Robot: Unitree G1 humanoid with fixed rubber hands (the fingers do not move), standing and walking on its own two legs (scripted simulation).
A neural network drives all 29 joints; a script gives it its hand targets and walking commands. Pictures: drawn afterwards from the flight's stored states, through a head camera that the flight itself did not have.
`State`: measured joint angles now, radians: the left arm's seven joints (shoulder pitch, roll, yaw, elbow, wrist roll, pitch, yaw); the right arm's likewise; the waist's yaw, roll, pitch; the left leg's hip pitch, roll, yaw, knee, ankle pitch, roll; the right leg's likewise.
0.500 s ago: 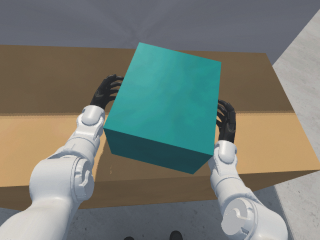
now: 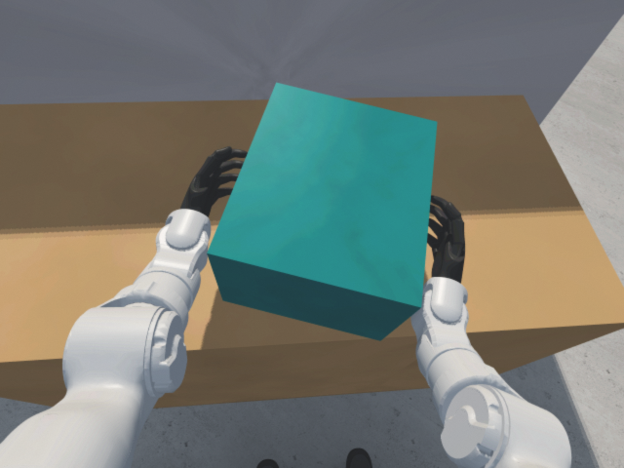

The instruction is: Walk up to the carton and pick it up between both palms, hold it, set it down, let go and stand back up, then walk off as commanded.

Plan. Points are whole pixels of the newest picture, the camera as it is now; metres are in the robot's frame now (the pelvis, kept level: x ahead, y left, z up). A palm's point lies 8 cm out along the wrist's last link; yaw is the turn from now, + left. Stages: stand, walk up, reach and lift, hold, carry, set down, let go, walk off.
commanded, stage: reach and lift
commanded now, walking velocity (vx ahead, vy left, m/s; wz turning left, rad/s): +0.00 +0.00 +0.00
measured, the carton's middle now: (328, 212) +0.47 -0.02 -0.01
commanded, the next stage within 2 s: none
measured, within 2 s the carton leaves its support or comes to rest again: neither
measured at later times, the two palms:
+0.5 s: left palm (204, 208) +0.45 +0.15 +0.04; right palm (451, 259) +0.38 -0.18 +0.01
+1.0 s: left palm (170, 183) +0.42 +0.16 +0.13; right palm (479, 213) +0.38 -0.17 +0.11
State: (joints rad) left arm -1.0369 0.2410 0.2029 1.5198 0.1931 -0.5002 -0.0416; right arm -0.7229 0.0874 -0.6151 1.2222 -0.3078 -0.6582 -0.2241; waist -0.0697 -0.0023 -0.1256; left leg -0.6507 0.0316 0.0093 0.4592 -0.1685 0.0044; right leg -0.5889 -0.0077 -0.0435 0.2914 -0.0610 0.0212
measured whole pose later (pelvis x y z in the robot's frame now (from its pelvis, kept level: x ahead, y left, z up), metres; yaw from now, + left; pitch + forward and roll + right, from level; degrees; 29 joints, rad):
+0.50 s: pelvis +0.01 +0.00 +0.00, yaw +0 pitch +20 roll -2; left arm -0.92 0.21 0.10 1.43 0.03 -0.46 -0.02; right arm -0.64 0.04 -0.36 1.13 -0.10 -0.54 -0.21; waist -0.06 0.03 -0.17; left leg -0.64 0.03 0.01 0.47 -0.19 0.00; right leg -0.58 -0.01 -0.04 0.32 -0.09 0.02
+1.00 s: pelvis +0.01 +0.00 +0.01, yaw +2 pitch +5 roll -1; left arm -0.79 0.15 0.14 1.08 0.05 -0.10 0.03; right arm -0.62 -0.03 -0.20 0.89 0.06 -0.14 -0.18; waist -0.07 0.00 -0.13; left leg -0.28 0.00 0.00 0.37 -0.18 0.02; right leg -0.23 -0.04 -0.05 0.25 -0.10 0.03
